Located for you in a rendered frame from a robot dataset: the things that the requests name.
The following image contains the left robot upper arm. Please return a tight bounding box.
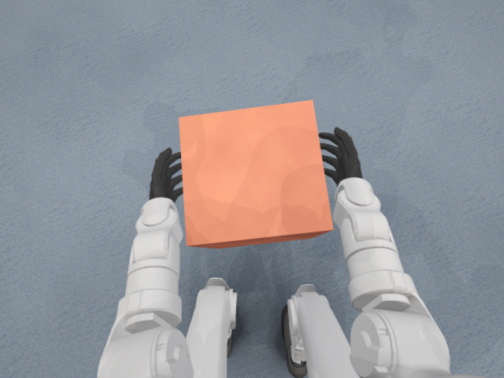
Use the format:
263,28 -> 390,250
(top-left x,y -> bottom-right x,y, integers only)
98,325 -> 194,378

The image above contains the left robot forearm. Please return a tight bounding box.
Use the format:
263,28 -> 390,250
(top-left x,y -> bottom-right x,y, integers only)
97,198 -> 183,378

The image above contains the robot right hand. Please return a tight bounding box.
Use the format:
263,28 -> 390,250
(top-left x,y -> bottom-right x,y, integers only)
318,127 -> 363,187

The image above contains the carton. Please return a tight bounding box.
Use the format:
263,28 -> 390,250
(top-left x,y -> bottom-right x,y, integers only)
179,100 -> 334,249

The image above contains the right robot thigh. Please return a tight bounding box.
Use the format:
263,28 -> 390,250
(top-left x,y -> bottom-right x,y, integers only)
287,291 -> 360,378

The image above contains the right robot upper arm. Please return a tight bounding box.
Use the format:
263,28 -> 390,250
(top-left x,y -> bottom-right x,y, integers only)
350,309 -> 487,378

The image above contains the robot left foot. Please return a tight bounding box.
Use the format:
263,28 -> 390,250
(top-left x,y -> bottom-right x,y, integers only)
227,302 -> 237,358

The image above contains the right robot forearm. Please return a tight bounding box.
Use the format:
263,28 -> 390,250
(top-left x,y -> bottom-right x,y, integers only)
333,177 -> 450,356

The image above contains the robot left hand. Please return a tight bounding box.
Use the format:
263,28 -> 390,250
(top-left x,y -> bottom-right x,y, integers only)
149,147 -> 183,203

